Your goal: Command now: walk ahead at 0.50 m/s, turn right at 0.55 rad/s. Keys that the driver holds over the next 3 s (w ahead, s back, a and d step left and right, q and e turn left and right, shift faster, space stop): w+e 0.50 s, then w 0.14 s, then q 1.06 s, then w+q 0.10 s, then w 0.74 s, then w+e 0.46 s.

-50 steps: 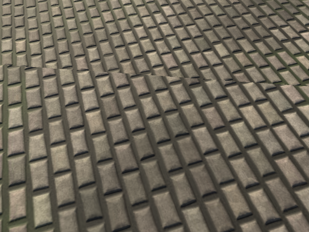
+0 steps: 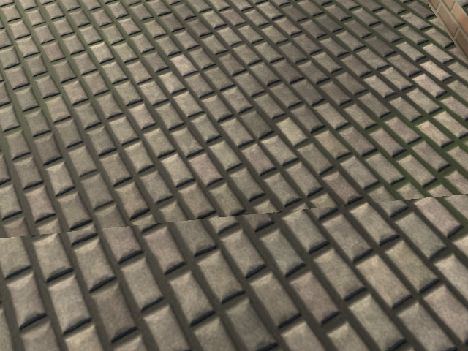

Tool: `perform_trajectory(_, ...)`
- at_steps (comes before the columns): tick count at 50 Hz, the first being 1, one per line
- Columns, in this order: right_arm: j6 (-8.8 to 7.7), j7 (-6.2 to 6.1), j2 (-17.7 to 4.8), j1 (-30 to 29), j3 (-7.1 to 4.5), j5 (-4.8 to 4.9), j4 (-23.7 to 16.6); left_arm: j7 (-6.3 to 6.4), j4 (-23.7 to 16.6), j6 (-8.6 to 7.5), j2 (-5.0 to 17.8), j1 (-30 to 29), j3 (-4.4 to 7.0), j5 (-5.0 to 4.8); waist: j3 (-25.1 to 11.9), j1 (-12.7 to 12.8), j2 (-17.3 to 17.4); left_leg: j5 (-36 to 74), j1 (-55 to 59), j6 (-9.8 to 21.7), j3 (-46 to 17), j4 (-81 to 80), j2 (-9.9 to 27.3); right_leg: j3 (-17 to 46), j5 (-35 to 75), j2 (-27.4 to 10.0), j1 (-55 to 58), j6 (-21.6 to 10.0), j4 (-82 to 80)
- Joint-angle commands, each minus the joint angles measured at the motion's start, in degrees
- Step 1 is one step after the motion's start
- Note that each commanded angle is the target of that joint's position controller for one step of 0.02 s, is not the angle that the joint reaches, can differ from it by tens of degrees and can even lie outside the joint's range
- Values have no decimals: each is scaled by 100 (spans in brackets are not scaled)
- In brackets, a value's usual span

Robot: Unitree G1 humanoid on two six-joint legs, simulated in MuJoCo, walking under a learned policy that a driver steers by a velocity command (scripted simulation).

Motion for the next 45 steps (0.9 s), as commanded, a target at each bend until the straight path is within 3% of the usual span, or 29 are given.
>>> perform_trajectory(1, -396, 8, -725, -538, -119, -14, -788, 61, -182, -92, 725, 866, 205, -33, -955, 314, 178, 639, -3085, 163, -708, 644, 229, 2974, 807, -1678, 3183, -1248, -1962)
perform_trajectory(2, -328, -22, -763, -433, -169, -132, -774, 81, -291, -91, 562, 601, 148, 13, -766, 98, 141, 878, -2670, 106, -697, 328, 366, 2594, 1260, -1509, 2520, -1191, -2102)
perform_trajectory(4, -178, -12, -691, -233, -192, -178, -820, 117, -375, -109, 606, 502, 156, 41, -712, -126, -101, 1019, -2247, -56, -658, -107, 431, 2276, 1848, -1330, 1889, -1219, -2253)
perform_trajectory(7, -64, -33, -492, -690, -133, -227, -993, 231, -339, -111, 793, 752, 203, 6, -515, -28, -84, 1625, -2288, -279, -451, -1032, 326, 1818, 2170, -1085, 1375, -1097, -2331)
perform_trajectory(8, 17, 154, 168, -239, 242, -800, -866, -17, -11, -429, 456, 1404, 15, 596, -855, -9, -978, 2150, -2024, -356, -432, -1031, 247, 1526, 1347, -821, 1468, -997, -2253)
perform_trajectory(9, 126, 220, 10, -425, 215, -783, -840, -152, -30, -514, 401, 1416, 47, 578, -401, 110, -585, 2383, -2196, -375, -373, -1276, 245, 1558, 907, -790, 1245, -916, -2321)
perform_trajectory(10, 195, 248, -176, -773, 223, -690, -921, -242, -136, -547, 537, 1237, 52, 520, -295, 148, -382, 2525, -2104, -396, -281, -1673, 217, 1628, 674, -788, 997, -854, -2334)
perform_trajectory(12, 244, 249, -290, -1359, 283, -567, -1124, -352, -125, -550, 733, 1361, 84, 413, -173, 311, -320, 2673, -1914, -366, -281, -2458, 199, 1867, 676, -925, 1017, -917, -2221)
perform_trajectory(16, 128, 193, -409, -1958, 390, -487, -1317, -357, 26, -410, 902, 1769, 127, 455, -98, 561, -405, 2506, -2086, -207, -306, -3568, -11, 2622, 1141, -1406, 2165, -1048, -1880)
perform_trajectory(18, 48, 136, -475, -2005, 412, -420, -1340, -312, 76, -330, 962, 1640, 137, 470, -119, 456, -400, 2503, -1717, -24, -270, -3891, -104, 2812, 1390, -1523, 2392, -863, -1728)
perform_trajectory(19, -7, 100, -612, -1752, 370, -338, -1271, -294, 101, -309, 969, 1482, 131, 488, -190, 232, -333, 2783, -1106, 149, -181, -4120, -181, 2727, 1778, -1376, 2265, -661, -1508)
perform_trajectory(20, -98, 54, -860, -1163, 260, -243, -1114, -285, 108, -308, 903, 1401, 100, 543, -526, -55, -292, 3107, 45, 421, -95, -3903, -174, 2529, 2335, -1025, 1862, -344, -1025)
perform_trajectory(21, -211, 28, -1028, 36, 181, -249, -824, -273, 9, -371, 462, 1287, -53, 571, -1477, -532, 251, 3543, 1830, 1079, -559, -3599, 389, 2067, 2121, -316, 1187, 70, 341)
perform_trajectory(22, -212, 38, -1320, 1381, 134, -348, -521, -228, -85, -514, -403, 2374, -288, 691, -3077, -394, 1907, 4584, 4674, 2713, -2942, -3878, 2003, 1474, -1504, 801, -569, 558, 2180)
perform_trajectory(23, -143, 76, -1054, 1740, 205, -479, -339, -314, -162, -521, 81, 1663, -183, 521, -2269, -841, 1356, 2803, 4532, 2470, -4174, -4743, 2373, 1339, -2379, 556, -2185, 538, 3773)
perform_trajectory(24, -175, 81, -910, 1204, 179, -414, -374, -224, -184, -473, 299, 1086, -100, 460, -900, -718, 707, 1291, 3160, 1792, -3410, -5023, 2145, 1240, -1696, 26, -2658, 376, 4224)
perform_trajectory(25, -154, 69, -497, 472, 304, -366, -506, -68, -25, -432, 326, 1052, -101, 452, -408, -441, 492, 800, 1925, 1494, -2572, -5304, 1914, 1071, -963, -456, -2319, 284, 4102)
perform_trajectory(26, -128, 45, -108, 276, 431, -348, -540, -8, 88, -377, 267, 1175, -127, 540, -511, -255, 474, 1318, 1364, 1403, -2078, -5615, 1635, 1142, -416, -736, -1721, 225, 3570)
perform_trajectory(27, -112, 0, 11, 206, 462, -356, -520, -30, 34, -350, 130, 987, -186, 632, -501, -174, 530, 1977, 1096, 1450, -1829, -5777, 1570, 1055, -356, -850, -1395, 258, 3431)
perform_trajectory(28, -121, -54, 3, 110, 437, -396, -512, -81, 7, -309, 5, 859, -218, 633, -546, -117, 492, 2296, 1093, 1438, -1502, -5919, 1449, 985, -447, -874, -1282, 287, 3226)
perform_trajectory(30, -200, -73, -173, 56, 324, -448, -433, -153, -6, -271, -70, 639, -245, 498, -428, -104, 410, 2480, 992, 1407, -829, -6109, 1221, 843, -328, -900, -1312, 399, 2556)
perform_trajectory(32, -244, 2, -362, 163, 232, -546, -328, -202, -57, -227, -120, 431, -295, 493, -291, -143, 340, 2947, 844, 1521, -373, -6246, 1144, 600, 319, -931, -1334, 498, 1733)
perform_trajectory(35, -260, 259, -525, 224, 148, -443, -151, -220, -301, -115, -204, -98, -360, 438, -312, -31, 340, 4975, 132, 1484, 70, -5957, 815, 137, 978, -741, -279, 597, 507)
perform_trajectory(38, -322, 436, -811, 114, 13, -380, -88, -157, -281, -71, 201, -184, -274, 404, -365, 140, 431, 5636, 344, 1329, -46, -5449, 843, 388, 1524, -616, 18, 552, -130)
perform_trajectory(41, -207, 435, -888, 161, -69, -334, -20, 17, -243, -178, 483, -359, -157, 357, -452, 226, 359, 5560, 679, 1071, -247, -4788, 788, 317, 1950, -486, 487, 272, -943)
perform_trajectory(42, -191, 420, -876, 271, -81, -294, -27, 89, -206, -249, 732, -250, -53, 288, -655, 285, 278, 5845, 542, 863, -254, -4448, 591, 204, 2469, -421, 1185, -33, -1140)
perform_trajectory(43, -194, 414, -728, 309, -45, -246, -144, 186, -125, -326, 1203, 220, 113, 195, -1268, 375, 10, 5382, 199, 472, -44, -3829, 228, 403, 4085, -773, 2409, -592, -965)
perform_trajectory(44, -172, 344, 167, 1338, 244, -353, -212, 254, -125, -287, 1470, 957, 155, 186, -3064, 206, -1143, 2331, -1158, 26, 164, -2198, -285, 2232, 5665, -2709, 5006, -2248, -906)
perform_trajectory(45, -140, 389, -136, 974, 186, -420, -285, 344, 9, -228, 1021, 1649, 79, 309, -3334, 622, -1193, -1192, -1955, -33, -89, -969, -649, 3374, 4542, -3300, 5266, -2408, -1538)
